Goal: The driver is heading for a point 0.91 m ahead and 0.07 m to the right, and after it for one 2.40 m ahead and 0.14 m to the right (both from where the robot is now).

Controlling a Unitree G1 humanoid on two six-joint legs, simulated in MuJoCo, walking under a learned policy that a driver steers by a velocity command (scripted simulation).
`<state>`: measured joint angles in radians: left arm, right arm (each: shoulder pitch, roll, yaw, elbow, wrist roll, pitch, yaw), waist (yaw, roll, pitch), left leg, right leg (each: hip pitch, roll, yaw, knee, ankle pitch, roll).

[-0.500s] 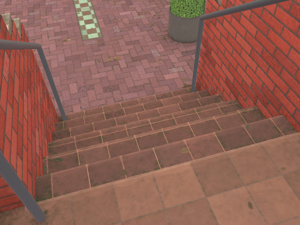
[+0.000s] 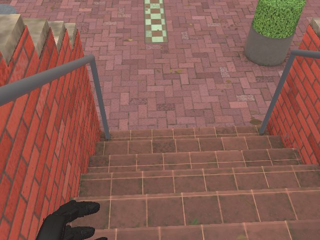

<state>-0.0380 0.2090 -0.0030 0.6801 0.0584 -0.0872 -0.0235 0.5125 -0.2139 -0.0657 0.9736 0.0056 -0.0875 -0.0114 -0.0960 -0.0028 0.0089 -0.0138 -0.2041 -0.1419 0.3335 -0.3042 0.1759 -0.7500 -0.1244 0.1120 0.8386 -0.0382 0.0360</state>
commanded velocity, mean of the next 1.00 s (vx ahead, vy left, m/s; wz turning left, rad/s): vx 0.93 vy -0.01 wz -0.17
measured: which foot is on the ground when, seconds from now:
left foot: down 0.00-0.14, up 0.16-0.52, down 0.54-0.84, up 0.86-1.00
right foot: up 0.00-0.12, down 0.14-0.52, up 0.54-0.84, down 0.86-1.00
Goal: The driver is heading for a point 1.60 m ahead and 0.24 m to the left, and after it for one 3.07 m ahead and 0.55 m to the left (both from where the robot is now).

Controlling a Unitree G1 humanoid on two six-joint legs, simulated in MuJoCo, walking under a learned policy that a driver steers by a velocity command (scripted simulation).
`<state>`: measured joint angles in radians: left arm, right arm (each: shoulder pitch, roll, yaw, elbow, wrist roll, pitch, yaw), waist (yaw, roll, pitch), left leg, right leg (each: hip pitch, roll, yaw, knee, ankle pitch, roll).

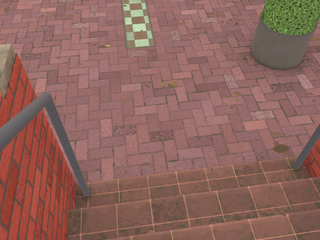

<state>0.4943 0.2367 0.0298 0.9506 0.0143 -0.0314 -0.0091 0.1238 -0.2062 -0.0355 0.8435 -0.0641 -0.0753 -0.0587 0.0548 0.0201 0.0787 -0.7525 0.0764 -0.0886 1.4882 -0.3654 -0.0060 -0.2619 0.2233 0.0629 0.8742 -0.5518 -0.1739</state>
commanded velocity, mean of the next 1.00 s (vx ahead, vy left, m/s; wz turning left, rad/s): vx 0.12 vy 0.00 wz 0.34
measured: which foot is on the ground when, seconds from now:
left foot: up 0.00-0.16, down 0.18-0.78, up 0.80-0.90, down 0.92-1.00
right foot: down 0.00-0.16, up 0.18-0.66, down 0.68-0.88, up 0.90-1.00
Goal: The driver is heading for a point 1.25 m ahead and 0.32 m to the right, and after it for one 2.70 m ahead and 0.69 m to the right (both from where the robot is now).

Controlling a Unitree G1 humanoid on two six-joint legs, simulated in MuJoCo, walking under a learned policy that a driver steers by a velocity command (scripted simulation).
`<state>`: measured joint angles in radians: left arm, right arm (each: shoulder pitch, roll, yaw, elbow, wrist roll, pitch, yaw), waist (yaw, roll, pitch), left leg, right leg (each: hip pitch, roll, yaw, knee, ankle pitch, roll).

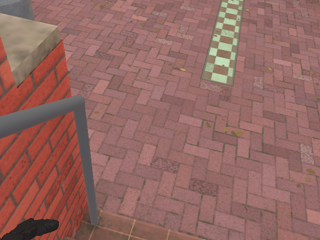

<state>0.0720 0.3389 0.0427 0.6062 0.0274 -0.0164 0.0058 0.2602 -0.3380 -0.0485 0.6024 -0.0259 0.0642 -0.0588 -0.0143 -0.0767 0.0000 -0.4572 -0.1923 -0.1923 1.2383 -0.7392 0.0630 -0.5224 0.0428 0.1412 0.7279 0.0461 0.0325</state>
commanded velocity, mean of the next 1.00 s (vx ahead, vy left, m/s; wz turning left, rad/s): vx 0.00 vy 0.00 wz -0.45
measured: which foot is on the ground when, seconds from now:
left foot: down 0.00-0.14, up 0.16-0.76, down 0.78-1.00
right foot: up 0.00-0.12, down 0.14-0.76, up 0.78-1.00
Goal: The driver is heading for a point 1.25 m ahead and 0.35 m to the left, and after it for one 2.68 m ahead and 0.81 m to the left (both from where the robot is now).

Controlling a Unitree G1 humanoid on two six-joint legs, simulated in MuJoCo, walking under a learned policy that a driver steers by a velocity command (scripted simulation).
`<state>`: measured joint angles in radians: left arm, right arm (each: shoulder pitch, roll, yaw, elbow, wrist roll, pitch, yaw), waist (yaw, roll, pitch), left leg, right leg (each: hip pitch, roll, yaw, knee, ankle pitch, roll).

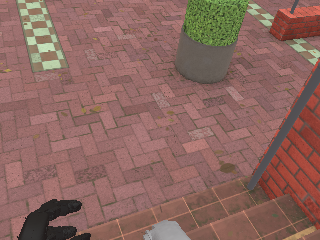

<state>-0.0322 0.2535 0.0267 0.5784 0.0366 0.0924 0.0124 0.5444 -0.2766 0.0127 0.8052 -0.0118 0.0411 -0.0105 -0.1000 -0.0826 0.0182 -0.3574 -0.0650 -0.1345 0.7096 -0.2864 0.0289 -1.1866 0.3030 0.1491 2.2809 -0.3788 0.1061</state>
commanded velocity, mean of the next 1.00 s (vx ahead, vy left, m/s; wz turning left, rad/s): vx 0.34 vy -0.05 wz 0.54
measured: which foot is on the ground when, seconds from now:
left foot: down 0.00-0.30, up 0.32-0.88, down 0.90-1.00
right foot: up 0.00-0.26, down 0.28-0.90, up 0.92-1.00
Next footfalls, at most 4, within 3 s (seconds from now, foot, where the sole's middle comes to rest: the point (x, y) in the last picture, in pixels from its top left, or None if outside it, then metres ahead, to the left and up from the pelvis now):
0.28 right None -0.04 -0.11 -0.59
0.90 left None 0.10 0.19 -0.76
1.34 right None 0.42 0.08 -0.92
1.78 left None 0.66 0.27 -1.09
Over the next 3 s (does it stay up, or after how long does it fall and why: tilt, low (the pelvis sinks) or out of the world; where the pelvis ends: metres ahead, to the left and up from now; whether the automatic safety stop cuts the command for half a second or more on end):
stays up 1.68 0.49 -0.50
